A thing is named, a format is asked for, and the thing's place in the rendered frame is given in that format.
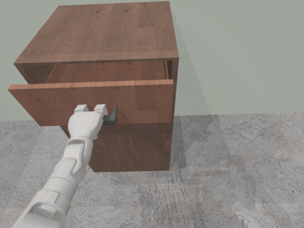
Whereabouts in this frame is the robot left forearm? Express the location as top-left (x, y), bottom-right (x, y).
top-left (11, 136), bottom-right (94, 228)

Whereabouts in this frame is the left robot hand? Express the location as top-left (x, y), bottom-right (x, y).
top-left (68, 104), bottom-right (108, 141)

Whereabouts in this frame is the robot left upper arm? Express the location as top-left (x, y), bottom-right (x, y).
top-left (17, 212), bottom-right (64, 228)

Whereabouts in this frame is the handle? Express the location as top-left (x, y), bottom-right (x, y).
top-left (102, 106), bottom-right (117, 125)

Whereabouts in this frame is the right robot hand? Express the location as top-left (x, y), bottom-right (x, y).
top-left (234, 211), bottom-right (261, 228)

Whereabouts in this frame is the drawer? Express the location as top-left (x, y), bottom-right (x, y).
top-left (8, 61), bottom-right (173, 126)

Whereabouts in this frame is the cabinet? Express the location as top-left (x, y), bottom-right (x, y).
top-left (13, 1), bottom-right (179, 172)

